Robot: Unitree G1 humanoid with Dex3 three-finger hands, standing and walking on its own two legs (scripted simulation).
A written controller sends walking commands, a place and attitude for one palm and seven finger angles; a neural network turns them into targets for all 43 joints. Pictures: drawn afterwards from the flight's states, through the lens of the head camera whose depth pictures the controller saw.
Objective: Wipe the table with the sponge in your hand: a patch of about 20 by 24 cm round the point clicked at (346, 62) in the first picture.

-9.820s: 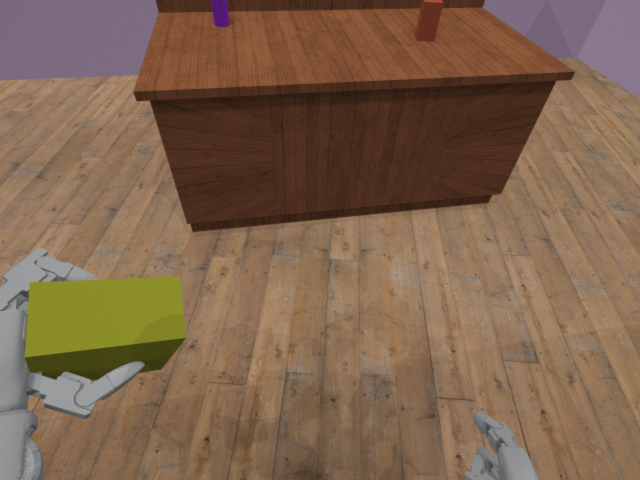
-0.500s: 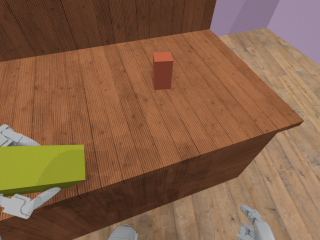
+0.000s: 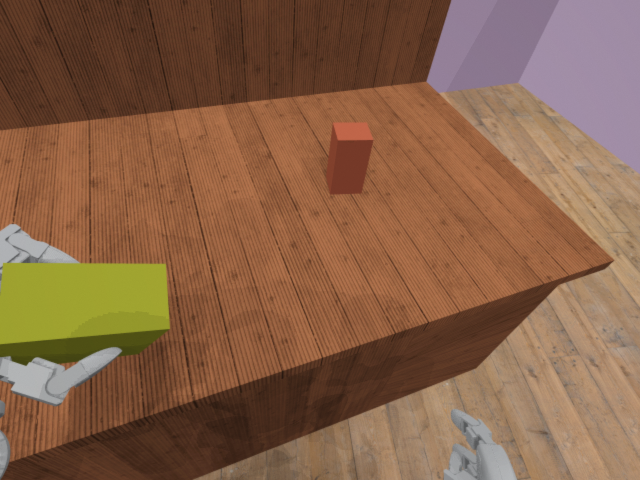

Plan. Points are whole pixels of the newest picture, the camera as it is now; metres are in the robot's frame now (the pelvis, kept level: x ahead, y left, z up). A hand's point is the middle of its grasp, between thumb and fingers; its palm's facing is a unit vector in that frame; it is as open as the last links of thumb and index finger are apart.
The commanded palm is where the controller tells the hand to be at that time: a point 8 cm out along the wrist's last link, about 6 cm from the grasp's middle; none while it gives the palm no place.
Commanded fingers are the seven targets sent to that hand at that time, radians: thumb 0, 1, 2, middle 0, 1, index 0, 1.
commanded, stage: come to a stop and stand still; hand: left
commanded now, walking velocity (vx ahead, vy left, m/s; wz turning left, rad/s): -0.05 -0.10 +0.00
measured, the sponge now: (106, 316) +0.23 +0.23 +0.14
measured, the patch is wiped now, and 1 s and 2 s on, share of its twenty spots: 0.00 0.00 0.00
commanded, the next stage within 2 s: look again from close up in 1.10 s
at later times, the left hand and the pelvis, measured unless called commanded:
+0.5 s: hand (79, 353) +0.19 +0.24 +0.14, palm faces +0.30 -0.89 -0.34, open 10.2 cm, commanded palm +0.14 +0.28 +0.18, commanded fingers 0.00 0.10 1.30 -1.20 -1.60 -1.20 -1.60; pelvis -0.02 +0.01 +0.00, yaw -2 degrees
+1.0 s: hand (37, 306) +0.23 +0.29 +0.14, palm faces +0.34 -0.86 -0.38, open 10.2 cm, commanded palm +0.17 +0.32 +0.18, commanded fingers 0.00 0.10 1.30 -1.20 -1.60 -1.20 -1.60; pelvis +0.01 +0.04 +0.01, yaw +0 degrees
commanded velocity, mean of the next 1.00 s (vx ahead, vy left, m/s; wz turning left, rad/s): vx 0.00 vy -0.01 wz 0.00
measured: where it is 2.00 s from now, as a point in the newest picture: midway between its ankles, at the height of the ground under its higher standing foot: outside the picture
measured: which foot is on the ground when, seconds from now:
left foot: down 0.00-1.00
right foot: down 0.00-1.00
